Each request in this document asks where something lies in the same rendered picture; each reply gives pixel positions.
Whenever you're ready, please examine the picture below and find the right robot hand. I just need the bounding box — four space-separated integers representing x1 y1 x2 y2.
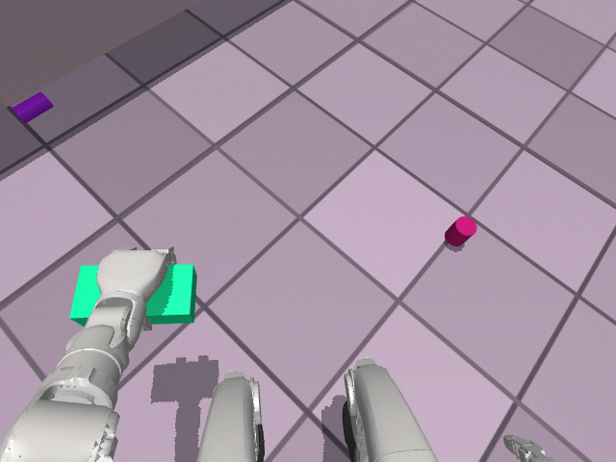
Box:
503 435 556 462

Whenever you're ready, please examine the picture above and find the left robot arm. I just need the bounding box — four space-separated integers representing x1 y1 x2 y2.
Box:
0 292 146 462

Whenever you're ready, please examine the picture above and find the left robot hand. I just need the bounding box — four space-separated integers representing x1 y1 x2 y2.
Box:
96 246 177 331

